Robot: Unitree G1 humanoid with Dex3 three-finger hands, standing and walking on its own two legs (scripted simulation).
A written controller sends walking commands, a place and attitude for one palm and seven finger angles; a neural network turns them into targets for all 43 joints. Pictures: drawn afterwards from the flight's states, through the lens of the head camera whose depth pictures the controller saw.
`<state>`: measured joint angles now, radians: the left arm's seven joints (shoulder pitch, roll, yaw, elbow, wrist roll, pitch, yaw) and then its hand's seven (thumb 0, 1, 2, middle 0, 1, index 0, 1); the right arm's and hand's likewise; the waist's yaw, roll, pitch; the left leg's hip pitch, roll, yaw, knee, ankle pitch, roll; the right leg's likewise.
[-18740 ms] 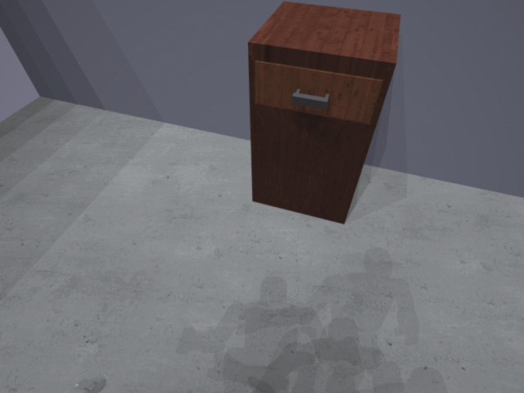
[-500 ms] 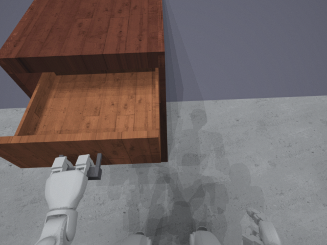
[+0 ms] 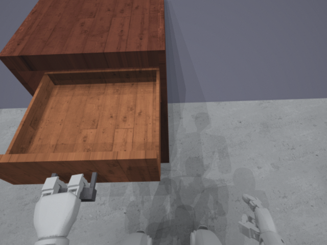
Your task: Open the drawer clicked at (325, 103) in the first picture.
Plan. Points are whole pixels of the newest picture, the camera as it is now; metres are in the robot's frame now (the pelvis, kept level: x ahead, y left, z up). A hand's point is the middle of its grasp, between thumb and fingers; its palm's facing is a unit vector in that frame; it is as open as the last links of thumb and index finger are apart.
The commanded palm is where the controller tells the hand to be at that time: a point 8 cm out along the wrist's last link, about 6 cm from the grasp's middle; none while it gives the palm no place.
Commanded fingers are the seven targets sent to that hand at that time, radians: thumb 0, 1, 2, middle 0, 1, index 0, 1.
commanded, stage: pull the drawer open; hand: left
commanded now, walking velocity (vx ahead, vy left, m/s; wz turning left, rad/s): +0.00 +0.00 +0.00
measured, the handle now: (71, 185) +0.25 +0.26 -0.02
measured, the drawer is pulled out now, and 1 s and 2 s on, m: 0.30 0.30 0.30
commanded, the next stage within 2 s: open the thumb to release the handle in 0.34 s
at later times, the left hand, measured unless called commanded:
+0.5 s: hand (68, 214) +0.19 +0.25 -0.04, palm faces -0.08 -0.06 -1.00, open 6.4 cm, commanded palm +0.17 +0.25 +0.01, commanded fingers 0.00 0.62 0.78 -0.38 -1.32 -0.38 -1.32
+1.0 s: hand (68, 212) +0.19 +0.25 -0.03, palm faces -0.04 -0.06 -1.00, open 12.9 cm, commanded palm +0.16 +0.25 +0.01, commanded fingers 0.00 -0.50 0.30 -0.30 -1.20 -0.30 -1.20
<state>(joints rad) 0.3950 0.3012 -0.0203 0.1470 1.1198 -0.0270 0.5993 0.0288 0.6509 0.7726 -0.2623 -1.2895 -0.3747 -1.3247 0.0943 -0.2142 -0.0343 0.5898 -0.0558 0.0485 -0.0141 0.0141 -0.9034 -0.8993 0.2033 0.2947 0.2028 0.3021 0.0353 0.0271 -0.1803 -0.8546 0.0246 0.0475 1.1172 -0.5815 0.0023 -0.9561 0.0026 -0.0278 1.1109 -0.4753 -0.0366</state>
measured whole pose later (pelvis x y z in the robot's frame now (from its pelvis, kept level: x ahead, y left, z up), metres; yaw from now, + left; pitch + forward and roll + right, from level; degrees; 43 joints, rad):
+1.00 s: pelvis +0.00 +0.00 +0.00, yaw +0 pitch +18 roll +0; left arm 0.41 0.31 -0.01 0.13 1.10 -0.03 0.59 0.00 -0.34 0.36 -0.30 -1.17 -0.33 -1.22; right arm 0.12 -0.23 -0.03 0.56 -0.06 0.05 -0.01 0.01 -0.90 -0.90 0.20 0.29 0.20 0.30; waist 0.03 0.03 -0.19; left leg -0.85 0.02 0.04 1.12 -0.58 0.00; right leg -0.95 0.01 -0.03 1.11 -0.48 -0.04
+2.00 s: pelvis +0.00 -0.01 +0.03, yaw +1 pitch +14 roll +1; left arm 0.33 0.34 -0.01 0.15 1.06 -0.03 0.51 0.00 -0.49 0.30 -0.32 -1.20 -0.36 -1.22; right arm 0.14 -0.24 -0.04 0.59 -0.03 0.03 -0.05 0.01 -0.90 -0.90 0.20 0.29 0.20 0.30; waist 0.04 0.05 -0.15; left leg -0.71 0.02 0.02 0.96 -0.51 -0.01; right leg -0.80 0.01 -0.04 0.96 -0.42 -0.04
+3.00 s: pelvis +0.02 +0.00 +0.06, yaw +0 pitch +8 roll +0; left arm 0.46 0.37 -0.02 -0.13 1.00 0.00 0.36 0.00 -0.49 0.30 -0.32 -1.20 -0.32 -1.20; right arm 0.15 -0.23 -0.02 0.55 -0.02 0.05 0.00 0.02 -0.90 -0.90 0.20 0.29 0.20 0.30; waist 0.08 0.07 -0.11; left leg -0.44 0.01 0.04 0.74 -0.45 0.00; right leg -0.54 0.01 -0.03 0.75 -0.36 -0.03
